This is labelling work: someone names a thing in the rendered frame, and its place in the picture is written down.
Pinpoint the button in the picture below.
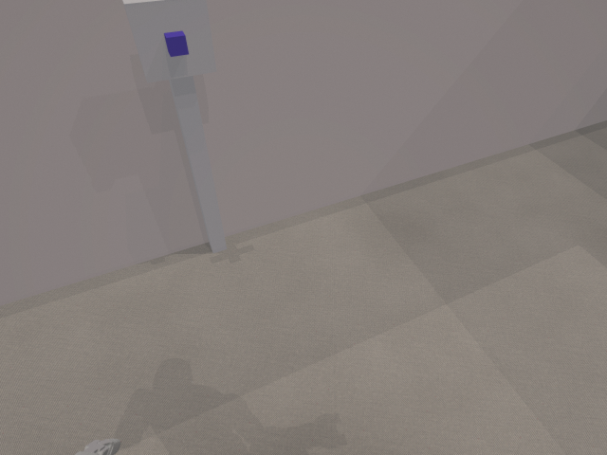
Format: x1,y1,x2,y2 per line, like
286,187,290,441
164,31,189,57

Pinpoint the panel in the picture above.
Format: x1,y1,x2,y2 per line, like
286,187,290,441
122,0,227,253

